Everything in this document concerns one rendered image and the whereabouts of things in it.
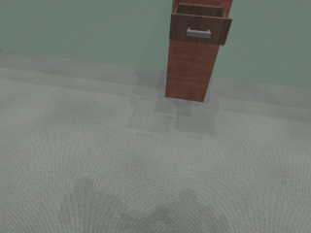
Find cabinet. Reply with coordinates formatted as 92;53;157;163
165;0;233;102

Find handle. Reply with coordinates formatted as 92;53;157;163
187;28;211;39

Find drawer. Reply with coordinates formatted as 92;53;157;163
169;4;232;46

